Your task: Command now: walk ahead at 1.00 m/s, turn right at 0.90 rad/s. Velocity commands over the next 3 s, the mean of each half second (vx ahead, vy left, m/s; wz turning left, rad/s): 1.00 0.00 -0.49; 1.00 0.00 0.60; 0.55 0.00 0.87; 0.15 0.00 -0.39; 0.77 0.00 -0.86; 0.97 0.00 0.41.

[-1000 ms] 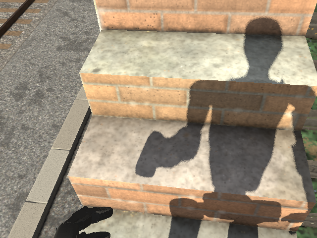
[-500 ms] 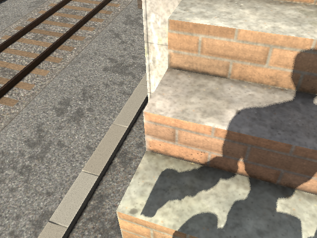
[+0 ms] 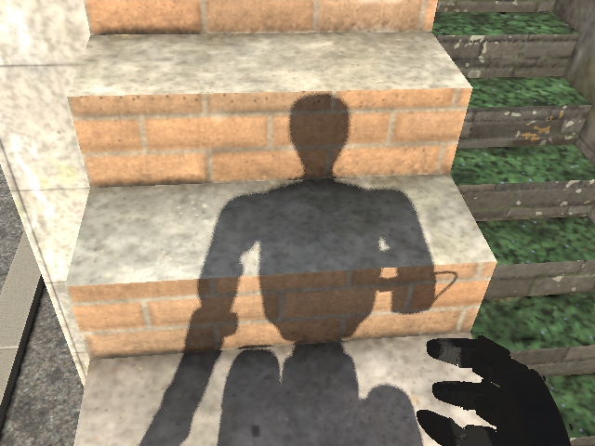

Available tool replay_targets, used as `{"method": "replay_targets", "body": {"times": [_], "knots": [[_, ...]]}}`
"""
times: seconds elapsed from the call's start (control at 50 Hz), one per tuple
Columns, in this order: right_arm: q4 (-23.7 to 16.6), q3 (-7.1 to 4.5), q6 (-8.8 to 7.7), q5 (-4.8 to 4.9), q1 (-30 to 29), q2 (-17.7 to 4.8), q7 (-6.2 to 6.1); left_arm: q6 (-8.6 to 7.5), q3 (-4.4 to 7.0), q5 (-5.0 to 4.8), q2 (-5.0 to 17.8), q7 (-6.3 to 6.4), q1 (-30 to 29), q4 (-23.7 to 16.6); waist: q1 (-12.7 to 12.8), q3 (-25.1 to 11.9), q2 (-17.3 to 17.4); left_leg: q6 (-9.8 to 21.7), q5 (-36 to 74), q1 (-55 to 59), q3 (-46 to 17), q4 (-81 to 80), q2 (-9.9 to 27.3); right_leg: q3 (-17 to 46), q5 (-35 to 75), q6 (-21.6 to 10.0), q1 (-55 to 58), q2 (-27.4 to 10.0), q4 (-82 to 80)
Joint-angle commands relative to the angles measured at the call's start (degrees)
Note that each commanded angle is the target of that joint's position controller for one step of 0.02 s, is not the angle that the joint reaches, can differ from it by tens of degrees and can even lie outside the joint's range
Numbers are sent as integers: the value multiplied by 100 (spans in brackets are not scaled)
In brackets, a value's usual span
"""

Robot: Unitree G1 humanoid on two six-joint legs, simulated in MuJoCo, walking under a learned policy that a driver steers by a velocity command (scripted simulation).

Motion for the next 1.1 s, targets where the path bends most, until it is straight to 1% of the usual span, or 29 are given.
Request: {"method": "replay_targets", "body": {"times": [0.02,0.06,0.1,0.14,0.18,0.2,0.22,0.24,0.28,0.32,0.38,0.46,0.5,0.54,0.56,0.58,0.6,0.62,0.64,0.66,0.7,0.76,0.82,0.88,0.96,1.0,1.04,1.08,1.1], "knots": [[-772,33,173,44,-1099,-118,-136,-381,81,-23,448,-59,-9,-234,168,1375,187,102,-1751,-2246,-16,908,163,2515,25,-1032,87,-1933,-2178],[-1297,168,248,-127,-1684,-2,-101,-288,153,-138,584,-21,251,-100,210,1211,476,245,-1648,-1547,101,-1118,498,2039,-247,-831,-264,-1741,-2719],[-1337,283,407,-48,-1380,69,15,-148,198,-243,662,124,-482,-501,-61,634,261,228,-586,1980,1014,-3955,457,1106,1889,-989,-1870,-1611,-3937],[-395,-122,443,234,637,-466,-7,-398,237,-460,962,50,-821,-815,-789,-872,-275,405,-459,5337,1430,-4359,27,793,8117,-911,-1743,-1980,-2839],[-4,-520,371,451,1876,-1178,14,-536,529,-375,1669,-9,-1038,-885,-1681,-1681,-266,252,-845,5403,1185,-6719,-164,878,10562,-747,333,-2215,-52],[305,-681,374,320,2003,-1565,-2,-617,494,-189,1267,-121,-1008,-948,-1561,-1649,441,362,-1901,5494,-82,-7826,31,771,9619,-608,286,-1933,1600],[587,-802,438,311,2190,-1948,-76,-549,434,-205,567,-313,-1153,-1285,-1269,-1474,2304,1063,-3251,5847,-3532,-10307,1256,378,3090,-142,-1676,-639,3811],[331,-797,530,306,1017,-1472,-148,-547,393,108,485,-317,-1900,-1853,-955,-688,1685,1527,-3651,5091,-5585,-11284,1670,569,1554,154,-3175,-406,6828],[1115,-511,278,204,720,-474,-111,-528,-131,265,-497,-261,-2676,-2582,-380,921,211,1382,-3125,3908,-4028,-10880,1734,482,1180,38,-4702,-882,8749],[2034,-435,46,65,1531,162,-119,-293,-294,117,-701,-236,-2036,-2455,138,1087,-316,809,-2012,3693,-2413,-10810,1657,702,1173,-72,-4686,-1165,8630],[2412,-544,-113,155,1558,-111,-103,-22,-357,-31,-648,-295,-1914,-2348,526,1664,-501,567,-636,3534,-1196,-11257,1743,814,1052,162,-4992,-1192,8281],[2597,-760,-289,130,2224,-966,-38,135,-188,-134,-301,-96,-3200,-2746,-54,1935,-120,971,374,4939,-510,-12391,2006,23,-158,107,-6577,-1206,9292],[2807,-725,-312,252,2446,-856,-59,125,-299,4,-237,-136,-4456,-3486,-147,2182,61,722,221,5211,26,-13119,1659,-933,-745,133,-6639,-2024,7518],[2770,-678,-118,372,2325,-608,-173,70,-488,-23,-375,-471,-4526,-3639,-144,1744,44,720,951,4066,745,-14005,1110,-1498,-61,55,-3564,-2317,4144],[2627,-753,-141,652,2548,-1130,-140,28,-611,-145,-688,-569,-3974,-3465,-157,771,-12,873,2016,3065,859,-13785,1141,-1747,-378,-11,-492,-1837,3139],[2424,-743,-301,536,2665,-1566,26,31,-296,-66,-310,-517,-1874,-2733,443,-606,228,1022,7343,3262,835,-11785,1375,-2044,-459,46,1813,-923,4034],[2162,-1072,-394,582,2162,-2471,108,178,75,-156,165,-397,-158,-2369,1440,-1775,680,827,9146,4118,506,-9822,1383,-1425,-465,186,2457,-897,2960],[1911,-998,-453,815,2098,-1927,300,99,404,-176,1079,-292,522,-2019,1465,-2364,-450,340,7376,2961,169,-7350,713,1151,-1943,-80,3484,-2259,1407],[1495,-966,-458,880,1576,-1349,334,122,566,-95,1494,-241,572,-2010,1528,-2910,-1179,-29,2308,2627,188,-4535,-507,3970,-3570,-70,2956,-3737,-1199],[1297,-930,-340,626,1371,-903,291,111,555,-140,1368,-269,-360,-2094,1082,-2670,-791,-105,2277,1950,-470,-1858,-431,4984,-3947,19,2064,-4041,-2120],[668,-649,-142,460,716,-120,132,-101,326,-141,703,-274,-1336,-1414,337,-375,-428,9,2494,895,-95,-407,240,3226,-2496,-142,284,-3917,-1629],[644,-456,144,547,1453,-10,64,-361,-74,127,-408,-329,-1273,-703,-503,684,-226,199,1362,768,-259,-540,438,906,-538,207,-840,-3575,-1450],[521,-457,362,803,792,-3,3,-500,-48,332,-113,-204,-702,-247,-382,1114,148,202,929,-245,-227,287,49,-190,464,197,-328,-3912,-1835],[244,-451,591,738,247,11,-120,-513,-73,277,82,-227,-112,35,-435,1192,83,398,133,-1921,16,2151,-345,-892,421,272,788,-3814,-2004],[-450,-489,753,591,-911,-530,-31,-192,-23,419,478,-193,-405,-166,-657,1812,-639,329,744,-185,874,-1393,-138,-2886,699,797,-623,-3078,-3322],[-510,-535,881,537,-253,-605,-109,-173,66,329,932,-87,-559,-248,-894,1152,-1218,586,219,1610,1410,-2437,-58,-3543,4371,656,-47,-3084,-3443],[54,-739,845,592,1727,-1018,-161,-208,273,-61,1886,-15,-1401,-771,-1789,-255,-1263,592,-429,3804,1748,-3357,-555,-3218,11378,312,819,-3490,-2031],[253,-906,676,689,2241,-1332,-65,17,458,-255,2328,-217,-1464,-1088,-1810,-844,-1166,590,-1308,4643,1030,-6372,-874,-2563,10220,108,1450,-3415,921],[392,-991,640,717,1765,-1512,66,89,404,13,1807,-334,-1436,-1192,-1371,-79,-701,918,-1681,4431,-553,-7831,-773,-2036,6483,282,397,-2883,3188]]}}
Next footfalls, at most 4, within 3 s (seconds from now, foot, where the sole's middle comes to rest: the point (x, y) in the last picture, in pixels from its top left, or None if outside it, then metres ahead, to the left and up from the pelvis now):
0.20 left None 0.24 0.17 -0.56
0.60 right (433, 401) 0.53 -0.21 -0.37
1.08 left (288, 227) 0.75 0.05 -0.18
1.54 right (303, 57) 1.03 0.03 0.01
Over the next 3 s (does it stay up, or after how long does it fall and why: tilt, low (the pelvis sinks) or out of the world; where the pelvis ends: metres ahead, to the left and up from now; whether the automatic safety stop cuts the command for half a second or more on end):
stays up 1.36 -0.02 0.98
